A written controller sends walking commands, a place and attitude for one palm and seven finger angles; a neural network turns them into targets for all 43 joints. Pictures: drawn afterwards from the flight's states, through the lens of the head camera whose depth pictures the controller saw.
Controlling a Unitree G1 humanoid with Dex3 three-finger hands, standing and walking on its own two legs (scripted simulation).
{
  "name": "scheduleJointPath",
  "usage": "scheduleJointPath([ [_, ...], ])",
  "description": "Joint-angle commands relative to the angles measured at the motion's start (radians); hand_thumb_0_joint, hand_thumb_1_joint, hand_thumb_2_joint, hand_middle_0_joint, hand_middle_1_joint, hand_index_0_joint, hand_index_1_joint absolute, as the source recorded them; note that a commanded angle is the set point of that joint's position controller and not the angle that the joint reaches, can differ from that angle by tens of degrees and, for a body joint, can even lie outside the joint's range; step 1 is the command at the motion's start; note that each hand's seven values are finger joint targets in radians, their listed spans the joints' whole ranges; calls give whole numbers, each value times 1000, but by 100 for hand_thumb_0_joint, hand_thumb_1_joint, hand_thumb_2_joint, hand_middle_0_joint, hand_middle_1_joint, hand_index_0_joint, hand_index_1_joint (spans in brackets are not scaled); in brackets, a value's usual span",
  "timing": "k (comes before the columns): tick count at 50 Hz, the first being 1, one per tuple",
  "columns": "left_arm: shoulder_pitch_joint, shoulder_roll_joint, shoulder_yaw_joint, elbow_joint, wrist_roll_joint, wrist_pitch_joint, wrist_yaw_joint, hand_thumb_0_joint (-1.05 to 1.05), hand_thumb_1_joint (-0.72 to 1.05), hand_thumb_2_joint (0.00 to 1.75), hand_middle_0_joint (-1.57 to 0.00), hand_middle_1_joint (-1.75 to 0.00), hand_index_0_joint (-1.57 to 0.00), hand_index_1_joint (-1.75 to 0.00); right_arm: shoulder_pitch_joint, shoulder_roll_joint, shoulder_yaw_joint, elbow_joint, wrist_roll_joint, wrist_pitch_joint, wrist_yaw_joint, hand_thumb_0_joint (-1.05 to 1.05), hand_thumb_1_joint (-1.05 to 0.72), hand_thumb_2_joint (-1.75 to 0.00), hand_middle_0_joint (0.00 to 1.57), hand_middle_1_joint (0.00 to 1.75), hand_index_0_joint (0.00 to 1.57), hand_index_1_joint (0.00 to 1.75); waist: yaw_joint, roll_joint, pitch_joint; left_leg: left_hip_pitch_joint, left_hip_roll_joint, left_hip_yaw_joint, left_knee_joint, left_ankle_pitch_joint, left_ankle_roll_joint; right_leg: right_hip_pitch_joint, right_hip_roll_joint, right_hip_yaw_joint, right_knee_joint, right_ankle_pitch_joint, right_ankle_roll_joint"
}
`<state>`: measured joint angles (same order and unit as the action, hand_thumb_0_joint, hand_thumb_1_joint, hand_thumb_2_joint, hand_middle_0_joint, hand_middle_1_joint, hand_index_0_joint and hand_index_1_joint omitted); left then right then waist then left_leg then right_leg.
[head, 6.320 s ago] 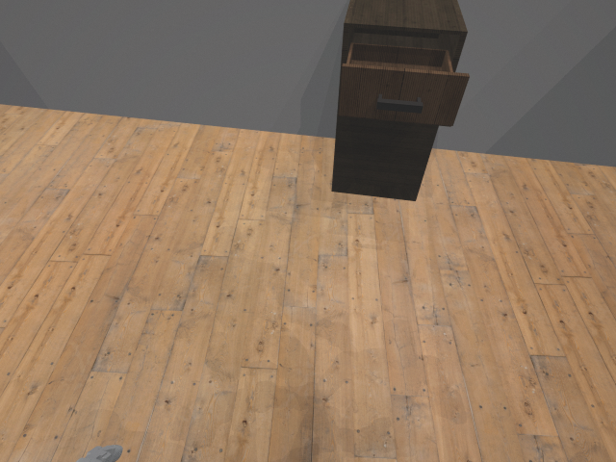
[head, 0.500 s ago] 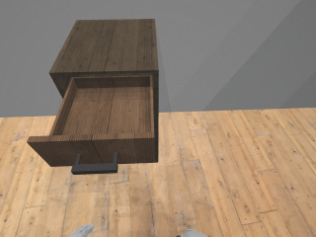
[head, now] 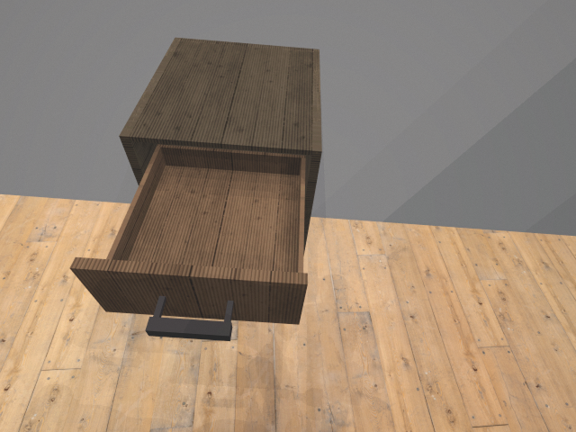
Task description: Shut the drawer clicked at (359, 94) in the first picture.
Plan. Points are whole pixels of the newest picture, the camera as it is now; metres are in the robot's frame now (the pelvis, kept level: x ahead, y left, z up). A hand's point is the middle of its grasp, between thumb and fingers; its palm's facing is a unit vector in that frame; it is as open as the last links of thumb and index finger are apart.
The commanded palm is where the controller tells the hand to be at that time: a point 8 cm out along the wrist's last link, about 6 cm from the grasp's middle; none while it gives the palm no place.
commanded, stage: come to a stop and stand still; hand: left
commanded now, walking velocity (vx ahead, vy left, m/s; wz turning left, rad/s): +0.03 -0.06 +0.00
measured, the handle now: (193, 316) +0.29 +0.18 -0.09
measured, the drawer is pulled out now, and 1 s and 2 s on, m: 0.30 0.30 0.29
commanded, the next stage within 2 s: look again from close up in 1.06 s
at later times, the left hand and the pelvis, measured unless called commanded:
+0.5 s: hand out of the picture +0.01 +0.15 -0.17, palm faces -0.01 -0.98 -0.22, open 7.4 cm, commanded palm none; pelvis -0.01 -0.03 -0.01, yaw +0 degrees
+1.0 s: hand out of the picture +0.00 +0.11 -0.18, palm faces +0.02 -0.99 -0.15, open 7.4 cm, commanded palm none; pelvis +0.02 -0.04 +0.00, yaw +0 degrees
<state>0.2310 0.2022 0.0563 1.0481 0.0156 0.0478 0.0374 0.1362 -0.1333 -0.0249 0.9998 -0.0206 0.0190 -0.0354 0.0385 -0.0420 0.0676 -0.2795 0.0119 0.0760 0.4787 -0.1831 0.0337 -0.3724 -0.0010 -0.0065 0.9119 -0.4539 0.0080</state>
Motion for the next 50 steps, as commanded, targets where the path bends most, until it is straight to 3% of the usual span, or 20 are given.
scheduleJointPath([
  [1,96,38,-6,-12,3,-16,-1,0,90,90,-20,-30,-20,-30,45,-161,-31,-23,8,-17,-8,0,-90,-90,20,30,20,30,-30,169,-130,159,248,-207,-194,263,133,-7,-32,16,-36,-21,23],
  [4,84,26,-23,-5,2,-22,-2,0,90,90,-20,-30,-20,-30,85,-172,-39,12,7,-11,-1,0,-90,-90,20,30,20,30,-58,199,-116,177,246,-232,-200,190,127,60,-36,-13,-274,-23,16],
  [5,113,20,-25,9,0,-25,0,0,90,90,-20,-30,-20,-30,90,-172,-40,20,8,-10,2,0,-90,-90,20,30,20,30,-47,184,-126,172,233,-226,-188,162,113,108,-30,-24,-356,40,12],
  [6,233,51,-38,14,16,-51,26,0,90,90,-20,-30,-20,-30,6,-234,-55,-53,22,-22,0,0,-90,-90,20,30,20,30,19,72,-74,155,203,-135,109,334,38,46,-82,76,-582,214,-6],
  [7,156,88,-33,-41,21,-68,27,0,90,90,-20,-30,-20,-30,51,-119,-36,-86,21,-20,25,0,-90,-90,20,30,20,30,-41,-133,-50,-49,71,-53,158,-51,-8,90,-153,196,-639,253,-31],
  [8,102,115,-41,-70,17,-80,22,0,90,90,-20,-30,-20,-30,81,-101,-25,-94,12,-15,38,0,-90,-90,20,30,20,30,-73,-93,-61,-45,27,-25,200,-180,-31,63,-207,213,-621,215,-90],
  [9,71,133,-39,-97,17,-92,20,0,90,90,-20,-30,-20,-30,116,-84,-15,-88,6,-13,45,0,-90,-90,20,30,20,30,-90,1,-136,18,8,-7,171,-150,-45,88,-210,201,-576,297,-121],
  [10,54,130,-28,-102,12,-101,22,0,90,90,-20,-30,-20,-30,122,-91,-11,-88,7,-20,42,0,-90,-90,20,30,20,30,-99,-80,-128,14,11,-30,141,-97,-32,112,-174,179,-516,389,-126],
  [11,58,111,-34,-103,6,-98,21,0,90,90,-20,-30,-20,-30,134,-105,-10,-85,10,-23,37,0,-90,-90,20,30,20,30,-95,-114,-112,42,22,-41,105,-51,-22,102,-157,148,-483,407,-113],
  [12,66,96,-37,-107,5,-89,20,0,90,90,-20,-30,-20,-30,157,-114,-10,-75,11,-24,34,0,-90,-90,20,30,20,30,-95,-62,-96,78,37,-56,72,-16,-15,65,-136,117,-466,313,-96],
  [14,91,78,-39,-107,7,-68,15,0,90,90,-20,-30,-20,-30,154,-124,-8,-63,5,-26,30,0,-90,-90,20,30,20,30,-70,116,39,7,80,-124,-9,-62,8,-1,-71,78,-467,66,-66],
  [15,123,75,-41,-103,6,-65,14,0,90,90,-20,-30,-20,-30,149,-129,-4,-67,4,-25,28,0,-90,-90,20,30,20,30,-55,124,75,-56,90,-167,-49,-140,20,17,-48,73,-481,1,-60],
  [16,140,76,-44,-95,5,-64,13,0,90,90,-20,-30,-20,-30,145,-132,0,-69,5,-22,28,0,-90,-90,20,30,20,30,-47,83,108,-103,84,-172,-75,-222,19,23,-49,78,-506,-48,-61],
  [18,145,78,-46,-93,6,-66,9,0,90,90,-20,-30,-20,-30,169,-130,3,-62,2,-21,30,0,-90,-90,20,30,20,30,-52,-18,107,-79,57,-131,-47,-213,1,-2,-74,105,-546,-95,-75],
  [19,138,79,-47,-94,5,-65,6,0,90,90,-20,-30,-20,-30,187,-123,6,-49,1,-25,29,0,-90,-90,20,30,20,30,-53,14,98,-47,58,-126,-59,-195,-1,-13,-82,106,-549,-93,-77],
  [25,145,75,-51,-80,-3,-68,2,0,90,90,-20,-30,-20,-30,236,-117,19,5,3,-38,25,0,-90,-90,20,30,20,30,-42,46,51,-20,71,-130,-74,-120,-2,55,-76,90,-542,13,-68],
  [31,166,57,-52,-45,-6,-76,3,0,90,90,-20,-30,-20,-30,255,-106,26,56,9,-52,17,0,-90,-90,20,30,20,30,-33,43,-13,35,86,-118,-55,60,2,139,-83,74,-524,220,-60],
  [34,165,52,-54,-27,-6,-78,3,0,90,90,-20,-30,-20,-30,251,-97,26,75,13,-53,13,0,-90,-90,20,30,20,30,-36,25,-4,62,92,-107,-48,123,2,148,-84,68,-524,306,-54],
  [45,188,31,-58,8,-2,-78,7,0,90,90,-20,-30,-20,-30,205,-95,24,103,16,-47,6,0,-90,-90,20,30,20,30,-40,41,20,115,99,-98,-46,159,-1,134,-91,74,-552,368,-44],
  [50,192,31,-57,12,-2,-80,7,0,90,90,-20,-30,-20,-30,191,-104,24,100,16,-48,4,0,-90,-90,20,30,20,30,-41,35,-6,140,101,-96,-44,200,-1,158,-94,70,-553,413,-41],
])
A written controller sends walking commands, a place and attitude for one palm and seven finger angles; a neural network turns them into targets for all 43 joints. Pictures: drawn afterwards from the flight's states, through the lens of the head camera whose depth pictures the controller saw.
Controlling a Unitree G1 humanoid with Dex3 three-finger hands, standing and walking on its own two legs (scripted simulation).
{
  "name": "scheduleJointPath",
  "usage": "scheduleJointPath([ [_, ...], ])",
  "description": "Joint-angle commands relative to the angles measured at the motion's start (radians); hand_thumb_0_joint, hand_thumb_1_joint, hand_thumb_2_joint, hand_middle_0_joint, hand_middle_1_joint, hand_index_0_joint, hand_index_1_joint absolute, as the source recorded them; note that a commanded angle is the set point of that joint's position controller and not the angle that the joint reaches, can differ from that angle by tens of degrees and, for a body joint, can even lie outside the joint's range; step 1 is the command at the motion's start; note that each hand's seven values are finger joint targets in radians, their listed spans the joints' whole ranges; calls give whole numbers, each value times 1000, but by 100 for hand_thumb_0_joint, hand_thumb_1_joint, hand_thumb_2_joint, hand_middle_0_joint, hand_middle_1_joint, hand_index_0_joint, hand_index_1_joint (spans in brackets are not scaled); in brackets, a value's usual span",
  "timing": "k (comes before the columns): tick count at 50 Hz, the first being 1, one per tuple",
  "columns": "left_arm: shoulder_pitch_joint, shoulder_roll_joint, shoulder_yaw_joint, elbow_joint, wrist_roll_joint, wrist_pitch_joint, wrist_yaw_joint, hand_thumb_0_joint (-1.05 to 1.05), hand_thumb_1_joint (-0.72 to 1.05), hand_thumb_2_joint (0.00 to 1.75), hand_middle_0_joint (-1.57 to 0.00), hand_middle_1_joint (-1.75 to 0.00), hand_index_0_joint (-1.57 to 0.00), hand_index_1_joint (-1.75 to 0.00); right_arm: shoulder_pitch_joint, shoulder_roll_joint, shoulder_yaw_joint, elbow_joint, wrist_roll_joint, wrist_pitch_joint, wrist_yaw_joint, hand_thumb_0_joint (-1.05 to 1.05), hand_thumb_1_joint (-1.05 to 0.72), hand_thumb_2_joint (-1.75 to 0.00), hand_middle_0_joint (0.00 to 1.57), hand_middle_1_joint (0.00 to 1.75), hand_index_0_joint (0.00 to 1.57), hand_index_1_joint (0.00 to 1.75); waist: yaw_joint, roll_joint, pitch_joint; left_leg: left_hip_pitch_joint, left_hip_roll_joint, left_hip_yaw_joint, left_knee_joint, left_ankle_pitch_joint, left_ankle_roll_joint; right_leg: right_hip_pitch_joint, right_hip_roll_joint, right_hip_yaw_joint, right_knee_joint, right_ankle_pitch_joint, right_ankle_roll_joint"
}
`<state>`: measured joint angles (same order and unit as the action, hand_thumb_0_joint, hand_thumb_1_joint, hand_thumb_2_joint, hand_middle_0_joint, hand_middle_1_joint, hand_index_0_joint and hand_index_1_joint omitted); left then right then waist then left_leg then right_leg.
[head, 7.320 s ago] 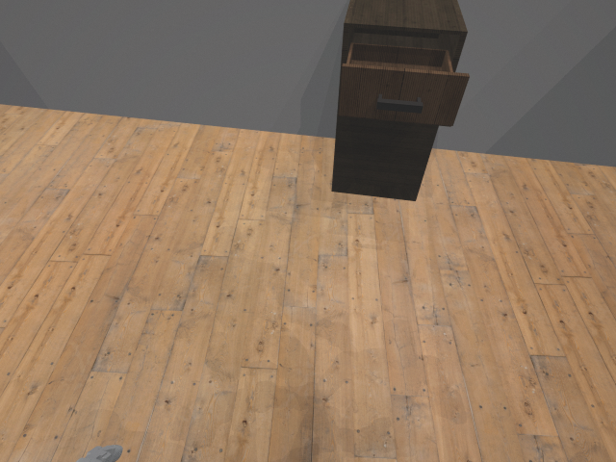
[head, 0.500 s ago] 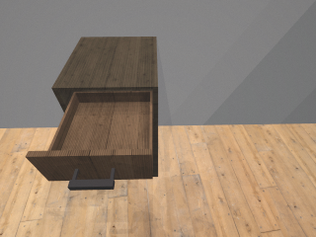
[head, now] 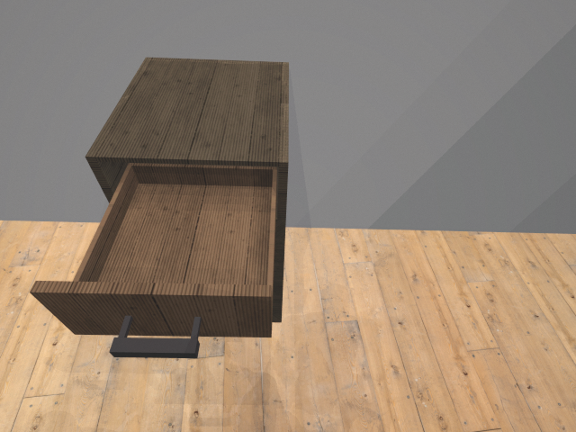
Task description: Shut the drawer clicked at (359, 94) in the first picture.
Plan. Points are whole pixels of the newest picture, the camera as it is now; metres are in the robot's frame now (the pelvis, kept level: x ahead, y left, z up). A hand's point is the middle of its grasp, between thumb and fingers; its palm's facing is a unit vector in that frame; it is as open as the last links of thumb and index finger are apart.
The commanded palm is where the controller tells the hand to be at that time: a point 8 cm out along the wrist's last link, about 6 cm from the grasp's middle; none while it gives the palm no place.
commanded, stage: come to a stop and stand still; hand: left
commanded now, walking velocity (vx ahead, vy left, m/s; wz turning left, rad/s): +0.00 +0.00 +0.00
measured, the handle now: (159, 335) +0.27 +0.23 -0.09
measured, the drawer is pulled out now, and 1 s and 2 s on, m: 0.30 0.29 0.28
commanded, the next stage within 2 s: look again from close up in 0.06 s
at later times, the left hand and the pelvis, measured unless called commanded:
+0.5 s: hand out of the picture +0.00 +0.17 -0.17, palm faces +0.03 -0.98 -0.19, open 7.4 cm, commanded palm none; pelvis +0.01 +0.00 +0.00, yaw +0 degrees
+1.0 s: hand (159, 412) +0.15 +0.18 -0.03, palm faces +0.19 -0.98 -0.04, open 6.6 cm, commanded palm +0.08 +0.21 -0.06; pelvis -0.03 +0.00 -0.04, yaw +2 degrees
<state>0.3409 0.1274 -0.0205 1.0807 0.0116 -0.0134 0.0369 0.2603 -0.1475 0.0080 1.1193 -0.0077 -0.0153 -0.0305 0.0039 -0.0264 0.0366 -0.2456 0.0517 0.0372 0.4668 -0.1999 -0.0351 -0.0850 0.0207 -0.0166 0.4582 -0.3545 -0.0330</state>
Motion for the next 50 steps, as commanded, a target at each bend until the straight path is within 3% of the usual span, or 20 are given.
scheduleJointPath([
  [1,86,104,20,-18,2,-19,8,0,90,90,-20,-30,-20,-30,61,-90,-8,-21,3,-14,-1,0,-90,-90,20,30,20,30,-6,24,23,112,62,-56,-31,224,68,-130,-117,79,-102,323,0],
  [15,80,118,19,-21,1,-15,7,0,90,90,-20,-30,-20,-30,41,-103,-4,-17,2,-12,1,0,-90,-90,20,30,20,30,1,21,37,113,61,-58,-55,219,66,-114,-120,76,-118,308,2],
  [19,79,123,19,-21,0,-17,6,0,90,90,-20,-30,-20,-30,43,-100,-3,-14,4,-12,1,0,-90,-90,20,30,20,30,2,-7,30,116,62,-52,-55,234,66,-101,-123,69,-118,354,3],
  [35,86,116,20,-20,0,-14,9,0,90,90,-20,-30,-20,-30,74,-92,-1,3,3,-12,0,0,-90,-90,20,30,20,30,3,23,40,107,62,-56,-64,218,67,-102,-120,71,-125,297,-3],
  [36,145,137,31,13,18,-49,43,0,90,90,-20,-30,-20,-30,-77,-107,-14,-85,4,-21,5,0,-90,-90,20,30,20,30,43,-2,93,-10,35,3,217,172,28,-160,-197,190,-163,873,76],
  [37,-583,335,68,-1562,-204,-265,20,0,90,90,-22,-32,-22,-32,-11,-286,-37,-409,41,-174,-39,0,-90,-90,20,30,20,30,-102,206,-392,272,-54,5,21,255,83,-50,-120,80,-23,728,21],
  [38,-176,277,110,-1280,-115,-223,80,0,90,90,-24,-34,-24,-34,-61,-198,-27,-347,24,-259,-70,0,-90,-90,20,30,20,30,4,380,-437,368,-23,1,-28,395,84,-75,-40,19,78,458,-12],
  [39,92,95,13,-1139,-135,-97,117,0,90,90,-26,-37,-26,-37,-62,-177,-47,-353,57,-293,-60,0,-90,-90,20,30,20,30,-34,264,-267,274,-1,-28,-36,372,74,-228,-18,-72,98,236,9],
  [40,106,-68,-85,-1078,-150,-72,89,0,90,90,-28,-39,-28,-39,-42,-166,-44,-339,60,-303,-52,0,-90,-90,20,30,20,30,-40,138,-146,160,-8,-24,19,306,75,-263,-23,-85,73,231,21],
  [41,59,-26,-72,-1149,-165,-110,69,0,90,90,-30,-41,-30,-41,-71,-192,-58,-392,51,-318,-52,0,-90,-90,20,30,20,30,-55,38,-48,56,-22,-43,72,205,81,-330,-29,-84,44,252,34],
  [42,59,40,-14,-1124,-151,-158,53,0,90,90,-32,-43,-32,-43,-58,-222,-75,-400,30,-327,-52,0,-90,-90,20,30,20,30,-90,-89,-83,4,-36,-43,134,145,87,-401,-28,-81,58,231,42],
  [43,117,-15,-35,-1062,-148,-211,25,0,90,90,-34,-45,-34,-45,-56,-217,-81,-431,12,-333,-49,0,-90,-90,20,30,20,30,-90,-182,-81,-68,-43,-53,189,107,84,-472,-22,-90,107,205,50],
  [44,231,-76,-67,-1017,-148,-265,-14,0,90,90,-36,-47,-36,-47,-78,-206,-87,-474,12,-341,-36,0,-90,-90,20,30,20,30,-50,-168,-98,-123,-52,-48,223,100,73,-485,-22,-88,160,213,44],
  [46,377,-88,-34,-976,-182,-395,-111,0,90,90,-40,-52,-40,-52,-129,-194,-102,-536,3,-339,-8,0,-90,-90,20,30,20,30,18,-244,-166,-272,-50,-47,309,55,48,-536,-20,-84,284,207,42],
  [48,415,-44,22,-1019,-214,-532,-212,0,90,90,-44,-56,-44,-56,-172,-192,-114,-586,7,-329,16,0,-90,-90,20,30,20,30,46,-208,-228,-386,-56,-36,397,25,37,-564,-27,-58,388,239,40],
  [49,354,-4,39,-1114,-212,-598,-243,0,90,90,-46,-58,-46,-58,-173,-193,-115,-612,8,-329,27,0,-90,-90,20,30,20,30,55,-98,-271,-407,-60,-28,438,32,38,-581,-32,-37,439,245,29],
  [50,284,19,29,-1230,-211,-662,-273,0,90,90,-48,-60,-48,-60,-185,-189,-116,-649,3,-332,34,0,-90,-90,20,30,20,30,46,31,-334,-391,-60,-19,480,37,43,-626,-28,-25,481,201,17],
])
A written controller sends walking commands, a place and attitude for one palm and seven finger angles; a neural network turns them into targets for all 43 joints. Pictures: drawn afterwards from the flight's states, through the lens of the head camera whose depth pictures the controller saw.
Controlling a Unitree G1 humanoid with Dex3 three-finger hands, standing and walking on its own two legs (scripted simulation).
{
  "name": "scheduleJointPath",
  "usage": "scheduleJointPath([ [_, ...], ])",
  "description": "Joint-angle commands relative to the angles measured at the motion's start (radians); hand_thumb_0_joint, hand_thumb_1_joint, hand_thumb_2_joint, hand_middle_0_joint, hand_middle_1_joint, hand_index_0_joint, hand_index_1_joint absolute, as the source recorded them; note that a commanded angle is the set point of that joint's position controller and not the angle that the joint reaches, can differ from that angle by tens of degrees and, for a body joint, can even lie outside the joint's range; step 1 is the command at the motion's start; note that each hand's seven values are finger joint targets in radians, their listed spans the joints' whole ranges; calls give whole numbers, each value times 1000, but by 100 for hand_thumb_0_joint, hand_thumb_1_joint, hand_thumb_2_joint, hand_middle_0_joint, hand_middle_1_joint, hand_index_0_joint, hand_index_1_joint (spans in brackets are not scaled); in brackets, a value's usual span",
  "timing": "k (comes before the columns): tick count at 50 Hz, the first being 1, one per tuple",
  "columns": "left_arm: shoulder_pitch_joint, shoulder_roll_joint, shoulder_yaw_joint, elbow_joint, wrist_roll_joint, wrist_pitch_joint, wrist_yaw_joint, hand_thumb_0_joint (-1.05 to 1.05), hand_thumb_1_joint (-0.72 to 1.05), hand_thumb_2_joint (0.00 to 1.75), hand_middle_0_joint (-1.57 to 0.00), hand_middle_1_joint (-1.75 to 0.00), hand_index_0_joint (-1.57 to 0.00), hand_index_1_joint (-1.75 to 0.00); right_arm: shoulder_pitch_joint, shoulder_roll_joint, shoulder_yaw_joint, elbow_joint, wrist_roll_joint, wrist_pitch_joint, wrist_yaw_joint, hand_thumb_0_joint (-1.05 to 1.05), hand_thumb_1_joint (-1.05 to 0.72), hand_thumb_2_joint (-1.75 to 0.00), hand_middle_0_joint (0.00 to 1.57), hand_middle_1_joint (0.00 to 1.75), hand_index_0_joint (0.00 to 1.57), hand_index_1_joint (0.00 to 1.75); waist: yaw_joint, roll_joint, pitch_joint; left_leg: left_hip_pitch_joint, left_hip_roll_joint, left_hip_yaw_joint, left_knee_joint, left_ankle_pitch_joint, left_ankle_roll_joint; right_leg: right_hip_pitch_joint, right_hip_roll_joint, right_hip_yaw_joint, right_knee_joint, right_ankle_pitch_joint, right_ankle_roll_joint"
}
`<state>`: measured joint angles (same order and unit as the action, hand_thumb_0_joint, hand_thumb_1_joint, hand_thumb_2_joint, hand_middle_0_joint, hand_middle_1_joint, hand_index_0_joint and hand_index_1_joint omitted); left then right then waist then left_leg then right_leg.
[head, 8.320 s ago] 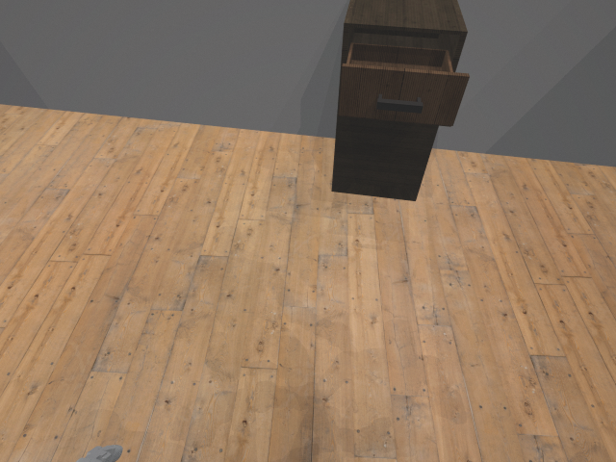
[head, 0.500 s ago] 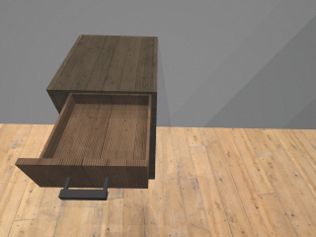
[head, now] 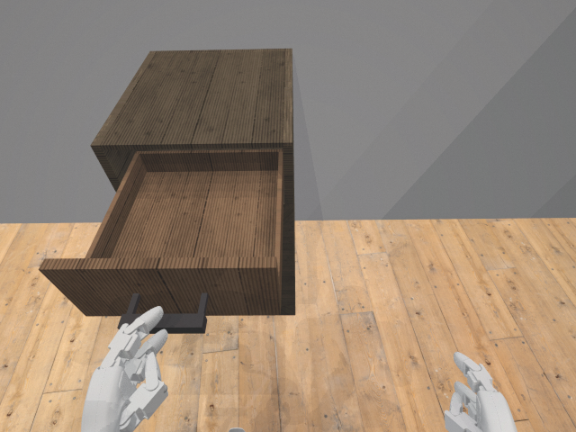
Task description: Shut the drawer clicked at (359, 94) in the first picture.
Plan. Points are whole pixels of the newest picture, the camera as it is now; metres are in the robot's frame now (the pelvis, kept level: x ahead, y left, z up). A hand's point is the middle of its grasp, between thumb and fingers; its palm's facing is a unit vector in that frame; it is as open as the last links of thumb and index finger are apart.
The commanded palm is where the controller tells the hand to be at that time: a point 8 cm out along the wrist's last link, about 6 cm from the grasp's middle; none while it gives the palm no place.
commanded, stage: raise the hand and make a fist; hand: left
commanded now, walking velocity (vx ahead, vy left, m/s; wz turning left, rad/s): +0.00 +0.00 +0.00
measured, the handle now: (166, 311) +0.32 +0.22 -0.05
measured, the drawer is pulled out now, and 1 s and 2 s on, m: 0.29 0.28 0.28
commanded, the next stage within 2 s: bring the fist close to the handle in 1.62 s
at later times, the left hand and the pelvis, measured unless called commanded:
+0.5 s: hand (164, 426) +0.14 +0.16 +0.01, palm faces +0.00 -1.00 -0.02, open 4.1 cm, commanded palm +0.10 +0.21 +0.02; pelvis -0.04 +0.01 -0.05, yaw +0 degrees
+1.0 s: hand out of the picture +0.13 +0.16 +0.04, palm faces +0.05 -1.00 -0.01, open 3.1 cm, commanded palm +0.08 +0.22 +0.04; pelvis -0.02 +0.02 -0.04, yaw +0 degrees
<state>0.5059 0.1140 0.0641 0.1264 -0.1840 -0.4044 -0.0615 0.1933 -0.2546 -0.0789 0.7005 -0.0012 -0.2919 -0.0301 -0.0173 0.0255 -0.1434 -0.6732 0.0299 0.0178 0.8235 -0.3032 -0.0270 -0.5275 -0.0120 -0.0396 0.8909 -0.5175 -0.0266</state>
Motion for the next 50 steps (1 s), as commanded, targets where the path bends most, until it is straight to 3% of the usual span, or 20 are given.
scheduleJointPath([
  [1,97,70,-35,-303,-9,-315,-192,0,90,90,-50,-62,-50,-62,-114,-71,-30,-246,-8,-54,36,0,-90,-90,20,30,20,30,52,-6,-173,12,-32,-4,167,121,41,-235,7,5,79,306,5],
  [2,77,104,5,-326,-12,-333,-185,0,90,90,-52,-65,-52,-65,-117,-71,-32,-265,-9,-44,30,0,-90,-90,20,30,20,30,45,-9,-179,-14,-28,-7,201,82,47,-281,10,19,92,243,2],
  [3,55,102,9,-348,-23,-329,-175,0,90,90,-54,-67,-54,-67,-124,-72,-27,-287,-7,-30,21,0,-90,-90,20,30,20,30,33,-10,-156,-58,-30,-7,221,12,50,-305,4,50,73,149,4],
  [4,13,141,50,-373,-20,-307,-154,0,90,90,-56,-69,-56,-69,-119,-76,-26,-292,-1,-13,11,0,-90,-90,20,30,20,30,30,-5,-126,-87,-24,-14,230,-42,51,-338,11,60,64,59,-1],
  [5,-1,101,11,-411,-22,-282,-143,0,90,90,-58,-71,-58,-71,-126,-73,-17,-327,2,-3,3,0,-90,-90,20,30,20,30,22,15,-121,-91,-23,-18,231,-86,55,-351,9,59,58,-1,-3],
  [7,-49,112,5,-474,-27,-222,-122,0,90,90,-62,-75,-62,-75,-105,-73,-2,-358,13,21,-12,0,-90,-90,20,30,20,30,9,17,-121,-103,-15,-35,227,-152,62,-359,16,61,35,-79,-2],
  [9,-66,133,-3,-519,-19,-163,-112,0,90,90,-66,-80,-66,-80,-80,-68,7,-372,23,40,-30,0,-90,-90,20,30,20,30,-2,35,-133,-98,-8,-37,237,-154,69,-349,22,84,7,-92,1],
  [12,-59,119,-44,-556,-14,-90,-118,0,90,90,-72,-86,-72,-86,-61,-60,26,-381,25,52,-41,0,-90,-90,20,30,20,30,-4,61,-149,-58,-5,-51,211,-121,73,-321,30,55,0,-40,1],
  [17,26,106,-34,-472,-26,13,-118,0,90,90,-82,-97,-82,-97,-79,-47,44,-370,26,57,-44,0,-90,-90,20,30,20,30,6,-1,-90,-73,-8,-64,173,-120,68,-285,31,37,-38,-57,11],
  [19,66,149,39,-411,-20,33,-91,0,90,90,-86,-101,-86,-101,-98,-44,40,-351,25,62,-48,0,-90,-90,20,30,20,30,25,-48,-62,-90,-7,-67,161,-134,63,-277,32,37,-49,-98,12],
  [20,74,109,1,-452,-26,25,-86,0,90,90,-88,-104,-88,-104,-93,-41,46,-366,24,59,-43,0,-90,-90,20,30,20,30,23,-34,-79,-82,-11,-64,155,-128,64,-274,27,33,-45,-96,13],
  [24,115,143,41,-503,-20,-24,-43,0,90,90,-96,-112,-96,-112,-97,-40,35,-353,24,49,-37,0,-90,-90,20,30,20,30,36,-9,-91,-64,-9,-55,141,-132,61,-278,28,18,-34,-104,8],
  [28,136,101,-26,-566,-23,-87,-36,0,90,90,-104,-121,-104,-121,-75,-50,31,-355,22,27,-26,0,-90,-90,20,30,20,30,14,12,-91,-54,-11,-53,144,-135,64,-304,28,3,-14,-87,7],
  [29,142,117,-12,-567,-15,-93,-31,0,90,90,-106,-123,-106,-123,-76,-54,26,-351,23,26,-27,0,-90,-90,20,30,20,30,15,-13,-94,-59,-7,-57,139,-144,64,-306,32,-5,-6,-92,6],
  [31,169,91,-56,-593,-12,-102,-36,0,90,90,-110,-127,-110,-127,-64,-60,23,-360,26,19,-24,0,-90,-90,20,30,20,30,11,14,-107,-41,-10,-56,135,-139,65,-307,32,-15,7,-68,5],
  [34,225,119,-34,-592,4,-80,-25,0,90,90,-116,-134,-116,-134,-64,-64,14,-364,28,31,-24,0,-90,-90,20,30,20,30,22,4,-117,-31,-6,-62,122,-130,66,-293,37,-27,13,-41,4],
  [35,233,92,-60,-608,4,-74,-23,0,90,90,-118,-136,-118,-136,-55,-62,16,-375,29,36,-22,0,-90,-90,20,30,20,30,18,5,-121,-20,-9,-61,117,-124,66,-289,37,-35,18,-26,5],
  [41,262,100,-57,-664,14,-35,-4,0,90,90,-130,-149,-130,-149,-52,-52,18,-408,31,80,-18,0,-90,-90,20,30,20,30,20,14,-113,19,-5,-62,101,-83,66,-260,44,-50,14,33,5],
  [46,274,86,-89,-704,16,-24,-19,0,90,90,-140,-160,-140,-160,-53,-51,28,-431,31,103,-12,0,-90,-90,20,30,20,30,11,33,-92,40,-3,-70,96,-65,68,-260,49,-56,10,60,6],
  [50,330,105,-65,-699,10,-8,-42,0,90,90,-140,-160,-140,-160,-55,-45,29,-438,33,117,-9,0,-90,-90,20,30,20,30,17,27,-94,41,-6,-65,99,-45,68,-237,50,-52,0,85,8],
])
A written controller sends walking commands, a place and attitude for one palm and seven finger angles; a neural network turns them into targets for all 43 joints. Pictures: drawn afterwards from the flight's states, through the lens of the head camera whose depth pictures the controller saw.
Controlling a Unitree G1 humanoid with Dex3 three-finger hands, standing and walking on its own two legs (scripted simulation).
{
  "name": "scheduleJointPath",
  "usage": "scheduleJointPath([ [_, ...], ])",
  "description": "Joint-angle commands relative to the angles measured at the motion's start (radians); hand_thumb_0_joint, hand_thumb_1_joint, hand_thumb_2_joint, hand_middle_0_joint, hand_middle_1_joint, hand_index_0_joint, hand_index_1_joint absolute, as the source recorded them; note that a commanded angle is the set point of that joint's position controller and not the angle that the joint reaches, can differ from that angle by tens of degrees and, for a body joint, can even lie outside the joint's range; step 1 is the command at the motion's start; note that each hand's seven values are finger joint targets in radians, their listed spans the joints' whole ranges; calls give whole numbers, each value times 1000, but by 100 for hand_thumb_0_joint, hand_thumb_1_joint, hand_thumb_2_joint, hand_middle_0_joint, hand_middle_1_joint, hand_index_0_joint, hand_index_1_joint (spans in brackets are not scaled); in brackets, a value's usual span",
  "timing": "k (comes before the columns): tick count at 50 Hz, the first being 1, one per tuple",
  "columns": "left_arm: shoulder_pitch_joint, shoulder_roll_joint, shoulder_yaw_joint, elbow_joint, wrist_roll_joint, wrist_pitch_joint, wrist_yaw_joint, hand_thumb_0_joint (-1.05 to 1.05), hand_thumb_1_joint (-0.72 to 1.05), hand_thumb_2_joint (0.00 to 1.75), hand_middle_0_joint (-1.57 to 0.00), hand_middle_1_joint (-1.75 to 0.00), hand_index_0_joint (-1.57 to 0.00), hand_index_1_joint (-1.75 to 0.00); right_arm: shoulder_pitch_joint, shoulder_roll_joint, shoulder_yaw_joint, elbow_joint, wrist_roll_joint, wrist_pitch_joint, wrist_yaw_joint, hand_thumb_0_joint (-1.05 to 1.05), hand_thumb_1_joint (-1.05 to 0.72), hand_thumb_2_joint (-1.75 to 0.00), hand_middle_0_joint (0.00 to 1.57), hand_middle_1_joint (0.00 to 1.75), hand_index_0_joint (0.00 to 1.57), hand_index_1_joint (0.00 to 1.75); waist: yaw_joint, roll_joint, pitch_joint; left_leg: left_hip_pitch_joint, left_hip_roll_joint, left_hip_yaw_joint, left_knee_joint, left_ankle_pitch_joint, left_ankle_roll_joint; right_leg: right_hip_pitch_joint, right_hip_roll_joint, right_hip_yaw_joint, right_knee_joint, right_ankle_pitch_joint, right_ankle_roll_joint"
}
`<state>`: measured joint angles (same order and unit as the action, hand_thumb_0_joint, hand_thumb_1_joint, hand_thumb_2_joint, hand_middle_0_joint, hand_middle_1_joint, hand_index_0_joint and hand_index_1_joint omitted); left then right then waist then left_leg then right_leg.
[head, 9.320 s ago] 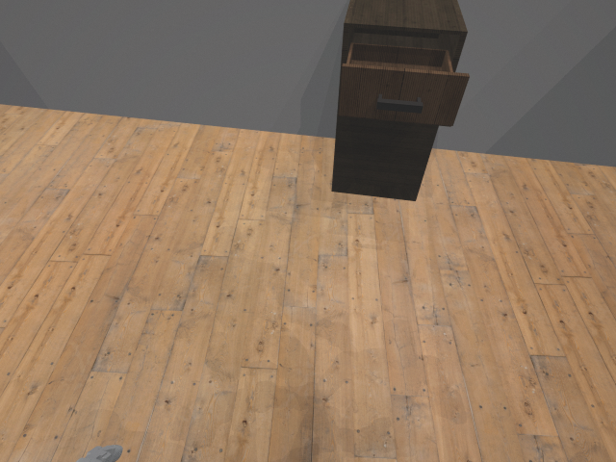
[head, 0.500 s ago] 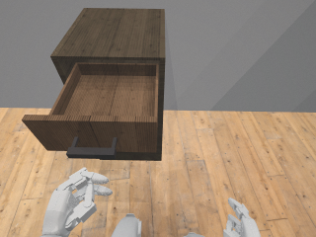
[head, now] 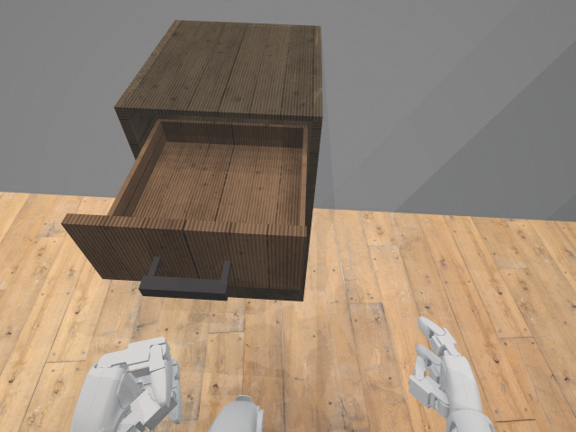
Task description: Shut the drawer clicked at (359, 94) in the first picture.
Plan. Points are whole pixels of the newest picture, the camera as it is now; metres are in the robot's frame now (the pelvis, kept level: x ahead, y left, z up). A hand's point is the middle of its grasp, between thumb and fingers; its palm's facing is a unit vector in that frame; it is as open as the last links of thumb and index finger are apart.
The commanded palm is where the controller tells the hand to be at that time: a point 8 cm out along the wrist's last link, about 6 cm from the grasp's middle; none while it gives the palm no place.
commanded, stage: raise the hand and make a fist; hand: left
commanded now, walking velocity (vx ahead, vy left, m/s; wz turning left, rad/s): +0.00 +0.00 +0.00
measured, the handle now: (188, 276) +0.35 +0.19 -0.01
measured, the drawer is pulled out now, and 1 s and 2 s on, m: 0.28 0.28 0.28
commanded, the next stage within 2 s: bring the fist close to the handle in 0.62 s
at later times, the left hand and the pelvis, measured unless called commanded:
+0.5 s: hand (156, 406) +0.14 +0.15 +0.09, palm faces +0.02 -1.00 -0.04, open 3.3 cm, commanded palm +0.10 +0.20 +0.09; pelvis +0.00 -0.01 +0.00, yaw +0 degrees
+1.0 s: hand (177, 390) +0.16 +0.14 +0.07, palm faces +0.01 -1.00 -0.02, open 3.3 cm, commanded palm +0.14 +0.20 +0.06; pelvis +0.00 -0.01 -0.01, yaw +0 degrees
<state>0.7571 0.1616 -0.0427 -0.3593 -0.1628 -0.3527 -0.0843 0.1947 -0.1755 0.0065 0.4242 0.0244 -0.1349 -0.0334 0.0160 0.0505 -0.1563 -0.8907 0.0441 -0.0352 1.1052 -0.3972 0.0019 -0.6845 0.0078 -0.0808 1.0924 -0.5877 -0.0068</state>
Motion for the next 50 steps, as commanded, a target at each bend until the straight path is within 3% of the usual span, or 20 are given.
scheduleJointPath([
  [1,78,69,56,-224,-15,-61,-24,0,90,90,-140,-160,-140,-160,-59,-123,-57,-160,9,-38,-6,0,-90,-90,20,30,20,30,-12,-6,-85,258,-21,-12,-183,58,39,-69,30,-12,-200,165,-14],
  [3,76,57,38,-246,-22,-60,-36,0,90,90,-140,-160,-140,-160,-62,-122,-52,-171,11,-37,-5,0,-90,-90,20,30,20,30,-18,6,-70,257,-22,-13,-185,47,42,-76,28,-12,-207,153,-11],
  [4,76,82,64,-237,-19,-54,-33,0,90,90,-140,-160,-140,-160,-68,-123,-52,-167,10,-34,-8,0,-90,-90,20,30,20,30,-14,-6,-58,248,-21,-16,-184,44,43,-75,31,-6,-214,151,-12],
  [10,143,76,78,-256,-43,-57,-51,0,90,90,-140,-160,-140,-160,-62,-115,-56,-164,16,-42,-9,0,-90,-90,20,30,20,30,-6,-8,-81,264,-26,-8,-180,86,44,-42,27,-2,-223,195,-11],
  [13,136,90,108,-230,-60,-62,-69,0,90,90,-140,-160,-140,-160,-69,-118,-60,-154,20,-46,-14,0,-90,-90,20,30,20,30,-10,-39,-49,236,-29,-6,-177,58,43,-49,26,9,-240,160,-8],
  [16,119,91,117,-215,-69,-69,-81,0,90,90,-140,-160,-140,-160,-74,-123,-60,-145,21,-54,-18,0,-90,-90,20,30,20,30,-9,-26,-35,224,-32,-4,-170,45,42,-55,22,19,-247,133,-8],
  [21,124,102,131,-224,-80,-87,-87,0,90,90,-140,-160,-140,-160,-67,-122,-66,-134,22,-75,-18,0,-90,-90,20,30,20,30,-3,-29,-74,233,-34,-1,-161,70,44,-40,19,29,-245,152,-9],
  [23,128,107,139,-217,-83,-89,-88,0,90,90,-140,-160,-140,-160,-75,-121,-67,-131,24,-76,-18,0,-90,-90,20,30,20,30,-1,-25,-55,220,-35,0,-163,55,43,-44,17,36,-252,130,-8],
  [24,124,122,151,-207,-73,-87,-83,0,90,90,-140,-160,-140,-160,-81,-124,-69,-126,25,-73,-21,0,-90,-90,20,30,20,30,0,-21,-42,223,-31,0,-164,50,44,-53,20,34,-255,123,-9],
  [26,104,89,109,-232,-74,-89,-82,0,90,90,-140,-160,-140,-160,-72,-124,-62,-134,24,-77,-17,0,-90,-90,20,30,20,30,-9,2,-48,236,-33,-2,-174,41,45,-61,21,22,-247,114,-10],
  [29,113,109,134,-212,-70,-81,-71,0,90,90,-140,-160,-140,-160,-76,-124,-66,-128,23,-76,-20,0,-90,-90,20,30,20,30,-3,-26,-44,227,-30,-4,-172,41,45,-58,22,29,-254,110,-9],
  [34,113,112,136,-208,-64,-70,-68,0,90,90,-140,-160,-140,-160,-81,-122,-65,-131,22,-68,-20,0,-90,-90,20,30,20,30,-4,-23,-35,222,-29,-3,-173,33,45,-61,23,30,-256,105,-8],
  [37,84,83,102,-208,-67,-69,-70,0,90,90,-140,-160,-140,-160,-71,-122,-59,-137,21,-69,-18,0,-90,-90,20,30,20,30,-19,-13,-27,225,-31,-2,-170,24,44,-76,23,26,-252,102,-6],
  [38,71,89,114,-187,-63,-73,-69,0,90,90,-140,-160,-140,-160,-67,-125,-61,-128,18,-68,-18,0,-90,-90,20,30,20,30,-18,-37,-34,218,-30,-6,-167,25,43,-81,26,18,-242,102,-7],
  [40,75,60,81,-168,-53,-82,-68,0,90,90,-140,-160,-140,-160,-68,-125,-60,-130,15,-69,-16,0,-90,-90,20,30,20,30,-21,-21,-40,216,-31,-5,-156,34,43,-97,27,12,-224,120,-8],
  [43,13,69,76,-163,-47,-104,-67,0,90,90,-140,-160,-140,-160,-63,-133,-59,-131,9,-72,-13,0,-90,-90,20,30,20,30,-28,-21,-55,199,-30,-9,-135,22,43,-127,27,16,-203,106,-9],
  [44,13,83,91,-151,-39,-105,-62,0,90,90,-140,-160,-140,-160,-69,-131,-60,-127,6,-69,-13,0,-90,-90,20,30,20,30,-18,-18,-59,187,-28,-11,-133,18,42,-127,30,15,-194,98,-12],
  [47,-27,71,74,-154,-33,-115,-56,0,90,90,-140,-160,-140,-160,-60,-133,-58,-135,3,-65,-11,0,-90,-90,20,30,20,30,-25,1,-93,185,-28,-8,-114,20,41,-146,27,16,-172,104,-12],
  [49,-29,89,99,-134,-25,-111,-43,0,90,90,-140,-160,-140,-160,-62,-133,-61,-130,1,-57,-13,0,-90,-90,20,30,20,30,-18,-9,-112,180,-24,-11,-107,34,41,-146,31,15,-161,121,-13],
  [50,-23,71,85,-126,-26,-107,-41,0,90,90,-140,-160,-140,-160,-59,-131,-59,-135,1,-53,-12,0,-90,-90,20,30,20,30,-21,-9,-113,176,-25,-8,-103,32,40,-149,30,14,-158,123,-13],
])
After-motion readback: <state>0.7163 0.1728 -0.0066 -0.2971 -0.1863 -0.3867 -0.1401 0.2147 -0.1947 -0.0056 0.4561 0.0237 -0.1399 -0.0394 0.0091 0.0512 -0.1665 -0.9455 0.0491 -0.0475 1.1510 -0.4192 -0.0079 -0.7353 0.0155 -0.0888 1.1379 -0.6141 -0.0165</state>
